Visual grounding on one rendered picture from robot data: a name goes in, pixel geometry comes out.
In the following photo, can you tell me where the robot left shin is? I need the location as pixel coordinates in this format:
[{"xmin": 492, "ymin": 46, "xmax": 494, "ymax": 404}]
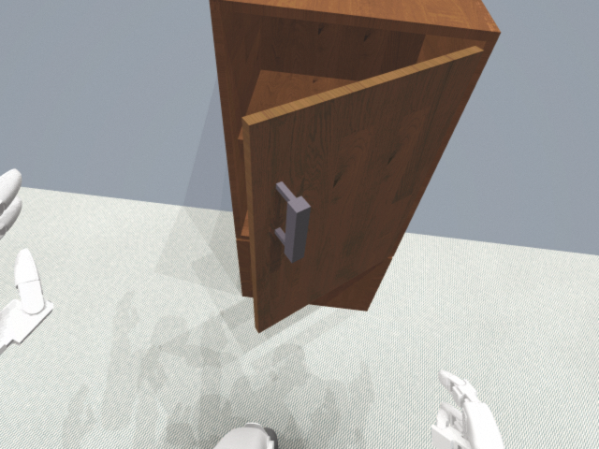
[{"xmin": 244, "ymin": 423, "xmax": 268, "ymax": 436}]

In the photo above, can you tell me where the cupboard door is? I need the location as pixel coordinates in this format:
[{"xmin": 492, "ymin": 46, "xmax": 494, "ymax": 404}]
[{"xmin": 241, "ymin": 46, "xmax": 484, "ymax": 334}]

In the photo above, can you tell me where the robot left thigh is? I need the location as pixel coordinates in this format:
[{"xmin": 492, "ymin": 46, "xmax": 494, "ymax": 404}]
[{"xmin": 213, "ymin": 427, "xmax": 274, "ymax": 449}]

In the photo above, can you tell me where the handle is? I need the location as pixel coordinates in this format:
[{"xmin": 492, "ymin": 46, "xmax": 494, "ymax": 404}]
[{"xmin": 275, "ymin": 181, "xmax": 311, "ymax": 263}]

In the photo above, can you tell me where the left robot hand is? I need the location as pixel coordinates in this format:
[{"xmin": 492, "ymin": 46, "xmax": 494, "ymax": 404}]
[{"xmin": 0, "ymin": 169, "xmax": 53, "ymax": 354}]

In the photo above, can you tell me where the right robot hand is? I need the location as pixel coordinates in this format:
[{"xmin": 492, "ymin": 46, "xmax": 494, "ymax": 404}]
[{"xmin": 431, "ymin": 370, "xmax": 504, "ymax": 449}]

